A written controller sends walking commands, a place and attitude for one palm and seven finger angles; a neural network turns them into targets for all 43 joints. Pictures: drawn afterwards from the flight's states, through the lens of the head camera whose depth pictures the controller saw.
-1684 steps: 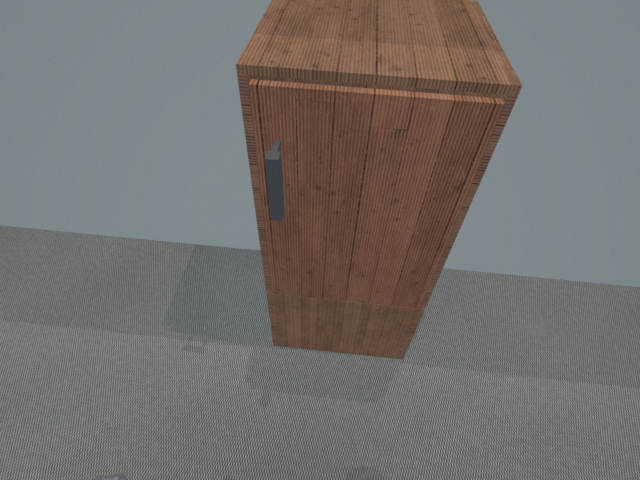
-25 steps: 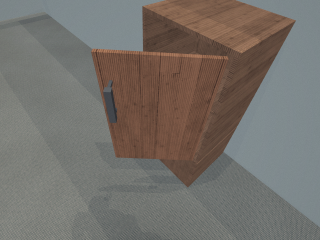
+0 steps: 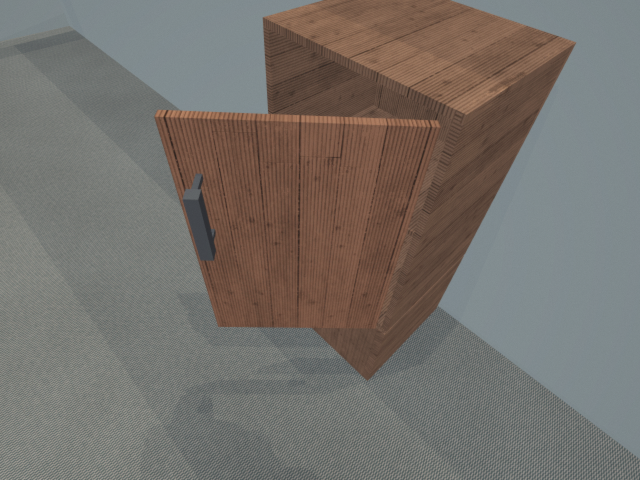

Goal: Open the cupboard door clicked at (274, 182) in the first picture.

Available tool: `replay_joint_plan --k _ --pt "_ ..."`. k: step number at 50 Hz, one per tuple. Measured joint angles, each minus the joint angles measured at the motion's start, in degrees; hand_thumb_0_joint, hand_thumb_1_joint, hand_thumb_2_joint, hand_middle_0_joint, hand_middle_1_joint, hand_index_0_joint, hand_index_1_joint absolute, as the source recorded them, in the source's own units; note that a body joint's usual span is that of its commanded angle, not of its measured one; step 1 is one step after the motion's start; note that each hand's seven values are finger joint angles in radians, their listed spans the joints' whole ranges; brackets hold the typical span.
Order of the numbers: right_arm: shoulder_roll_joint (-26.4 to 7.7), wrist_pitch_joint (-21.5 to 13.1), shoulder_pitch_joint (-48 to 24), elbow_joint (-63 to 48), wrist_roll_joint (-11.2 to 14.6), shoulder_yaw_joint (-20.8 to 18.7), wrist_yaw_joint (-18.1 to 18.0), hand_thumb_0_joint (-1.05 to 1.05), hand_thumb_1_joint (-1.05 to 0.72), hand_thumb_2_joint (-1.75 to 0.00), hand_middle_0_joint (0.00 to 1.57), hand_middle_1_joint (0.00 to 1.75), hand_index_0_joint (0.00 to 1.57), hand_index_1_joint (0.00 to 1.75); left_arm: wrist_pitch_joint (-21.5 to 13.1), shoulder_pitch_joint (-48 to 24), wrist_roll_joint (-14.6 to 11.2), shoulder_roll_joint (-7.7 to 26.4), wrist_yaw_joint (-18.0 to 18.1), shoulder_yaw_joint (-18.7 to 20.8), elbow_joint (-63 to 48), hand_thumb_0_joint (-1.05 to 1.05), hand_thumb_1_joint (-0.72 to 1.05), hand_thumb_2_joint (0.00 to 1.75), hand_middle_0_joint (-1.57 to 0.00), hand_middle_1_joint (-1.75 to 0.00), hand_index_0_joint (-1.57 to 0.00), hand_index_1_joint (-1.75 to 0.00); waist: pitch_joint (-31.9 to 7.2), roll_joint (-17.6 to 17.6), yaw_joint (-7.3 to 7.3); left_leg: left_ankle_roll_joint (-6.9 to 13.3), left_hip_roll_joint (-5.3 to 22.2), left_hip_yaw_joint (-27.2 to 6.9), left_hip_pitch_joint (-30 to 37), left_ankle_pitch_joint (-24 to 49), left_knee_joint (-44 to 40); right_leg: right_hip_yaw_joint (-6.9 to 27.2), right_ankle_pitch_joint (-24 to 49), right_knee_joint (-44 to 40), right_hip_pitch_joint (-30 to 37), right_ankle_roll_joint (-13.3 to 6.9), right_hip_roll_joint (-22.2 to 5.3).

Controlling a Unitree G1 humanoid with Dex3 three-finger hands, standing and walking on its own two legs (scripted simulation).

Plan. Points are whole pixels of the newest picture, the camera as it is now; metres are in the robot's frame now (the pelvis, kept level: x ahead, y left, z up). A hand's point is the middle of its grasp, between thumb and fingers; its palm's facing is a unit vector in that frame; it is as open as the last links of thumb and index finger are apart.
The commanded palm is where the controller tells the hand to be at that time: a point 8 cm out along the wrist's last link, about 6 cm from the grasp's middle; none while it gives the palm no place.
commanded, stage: come to a stop and stand still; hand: left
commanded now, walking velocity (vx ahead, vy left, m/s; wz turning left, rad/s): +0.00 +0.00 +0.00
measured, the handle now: (203, 218) +0.50 +0.23 +0.01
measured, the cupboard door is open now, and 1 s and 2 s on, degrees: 46 46 46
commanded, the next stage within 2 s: look again from close up in 0.04 s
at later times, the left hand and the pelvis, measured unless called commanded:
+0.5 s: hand out of the picture -0.01 +0.16 -0.18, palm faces +0.03 -0.98 -0.17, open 7.4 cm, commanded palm none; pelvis +0.01 +0.00 +0.00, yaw +0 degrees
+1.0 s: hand (181, 414) +0.19 +0.18 -0.01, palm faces +0.22 -0.97 -0.05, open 7.6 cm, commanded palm +0.11 +0.22 -0.06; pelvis -0.02 -0.01 -0.03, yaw +3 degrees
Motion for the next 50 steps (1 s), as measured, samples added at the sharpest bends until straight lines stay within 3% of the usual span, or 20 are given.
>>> replay_joint_plan --k 39,40,41,43,46,48,50 --pt "0.26 0.26 1.13 0.48 0.13 0.07 -0.31 0.01 -0.92 -0.90 0.20 0.30 0.20 0.30 -0.36 2.52 0.20 -1.33 0.41 -0.26 1.84 0.00 0.91 0.90 -0.20 -0.30 -0.20 -0.30 0.35 0.61 0.40 -0.55 0.46 -0.97 0.58 0.52 -0.68 -0.96 0.70 -1.86 1.45 -0.45 0.52" --pt "-0.04 -0.06 2.21 -2.42 0.76 0.24 -0.47 0.01 -0.92 -0.90 0.20 0.30 0.20 0.30 3.18 5.38 -2.33 -1.42 0.47 0.19 -7.47 0.00 0.91 0.90 -0.20 -0.30 -0.20 -0.30 0.79 0.82 0.05 -0.53 0.49 -1.22 -0.06 0.12 0.40 -1.23 0.54 -1.15 1.06 -0.45 0.56" --pt "-0.22 -2.31 3.87 -5.49 1.43 0.47 -1.16 0.01 -0.92 -0.90 0.20 0.30 0.20 0.30 4.58 8.81 -3.67 -0.99 1.70 0.92 -18.64 0.01 0.92 0.90 -0.21 -0.31 -0.20 -0.30 0.95 0.60 0.40 -0.50 0.23 -1.11 -0.31 -0.11 0.90 -1.15 -0.10 0.48 0.22 -0.74 0.29" --pt "-0.61 -7.48 6.40 -10.38 2.65 0.19 -2.10 0.01 -0.92 -0.90 0.20 0.30 0.20 0.30 2.56 13.19 -6.10 0.57 4.51 1.38 -35.73 0.03 0.93 0.90 -0.21 -0.31 -0.20 -0.31 -0.28 0.43 0.38 -0.50 -0.65 -1.30 -1.81 -0.53 2.34 -1.44 -2.16 4.44 -2.14 -0.90 -0.65" --pt "-2.60 -11.66 5.81 -16.03 2.76 -0.02 -2.48 0.01 -0.91 -0.90 0.20 0.30 0.20 0.30 -4.04 11.42 -9.08 0.97 4.90 2.61 -48.92 0.03 0.91 0.88 -0.21 -0.33 -0.20 -0.32 -2.16 2.27 -1.46 -0.35 -1.16 -3.15 -6.97 -2.08 7.90 -3.37 -4.44 9.31 -6.08 -0.42 -1.23" --pt "-3.75 -12.86 3.55 -19.33 1.97 -0.52 -1.96 0.01 -0.91 -0.90 0.20 0.30 0.20 0.30 -11.47 7.22 -10.05 0.60 2.47 4.25 -51.00 0.02 0.87 0.87 -0.21 -0.35 -0.20 -0.34 -4.32 2.96 -2.17 -0.58 -0.90 -3.57 -12.97 -3.70 13.21 -3.79 -6.16 14.53 -11.87 -0.68 -1.12" --pt "-4.32 -13.47 1.00 -22.53 1.16 -1.29 -0.91 0.01 -0.91 -0.90 0.20 0.30 0.20 0.30 -19.72 3.56 -11.56 0.08 -2.37 5.88 -50.92 0.02 0.83 0.86 -0.21 -0.37 -0.20 -0.36 -7.05 2.57 -1.95 -0.96 -0.23 -3.10 -20.02 -5.75 19.23 -3.24 -8.34 21.08 -19.35 -1.12 -0.70"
